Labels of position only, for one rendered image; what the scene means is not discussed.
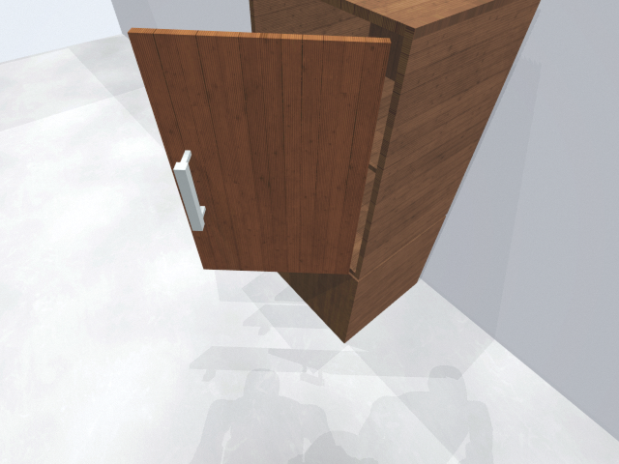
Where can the handle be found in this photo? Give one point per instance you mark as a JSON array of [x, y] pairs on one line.
[[186, 186]]

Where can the cupboard door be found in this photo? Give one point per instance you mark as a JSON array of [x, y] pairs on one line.
[[280, 127]]

